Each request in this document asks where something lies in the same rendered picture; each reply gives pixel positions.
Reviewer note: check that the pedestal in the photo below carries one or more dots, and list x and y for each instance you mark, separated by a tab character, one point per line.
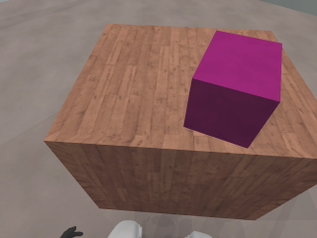
120	131

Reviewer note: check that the robot left hand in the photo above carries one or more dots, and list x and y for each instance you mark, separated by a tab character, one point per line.
69	233

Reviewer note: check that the carton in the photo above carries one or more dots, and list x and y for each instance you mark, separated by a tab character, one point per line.
235	88

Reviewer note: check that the robot left thigh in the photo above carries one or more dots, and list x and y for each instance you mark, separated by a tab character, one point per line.
127	229

